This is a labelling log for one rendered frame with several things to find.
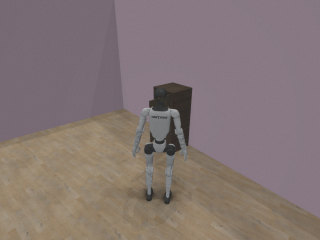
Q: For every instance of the robot right upper arm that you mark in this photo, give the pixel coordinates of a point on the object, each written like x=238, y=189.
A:
x=177, y=121

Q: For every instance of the robot left upper arm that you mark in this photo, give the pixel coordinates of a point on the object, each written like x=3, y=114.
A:
x=142, y=120

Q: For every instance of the robot right hand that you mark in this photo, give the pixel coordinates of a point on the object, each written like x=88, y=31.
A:
x=185, y=152

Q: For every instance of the cupboard door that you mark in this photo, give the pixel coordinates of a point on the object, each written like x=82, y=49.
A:
x=153, y=103

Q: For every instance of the robot left hand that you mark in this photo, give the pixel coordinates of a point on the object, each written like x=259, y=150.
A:
x=135, y=150

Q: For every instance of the humanoid robot torso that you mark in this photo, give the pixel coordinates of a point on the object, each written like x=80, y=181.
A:
x=159, y=125

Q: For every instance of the robot left forearm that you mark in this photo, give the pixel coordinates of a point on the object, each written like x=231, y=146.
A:
x=137, y=138

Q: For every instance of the robot right forearm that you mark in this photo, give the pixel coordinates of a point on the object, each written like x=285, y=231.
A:
x=181, y=140

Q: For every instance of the robot right shin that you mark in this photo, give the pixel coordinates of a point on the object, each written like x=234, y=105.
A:
x=168, y=183

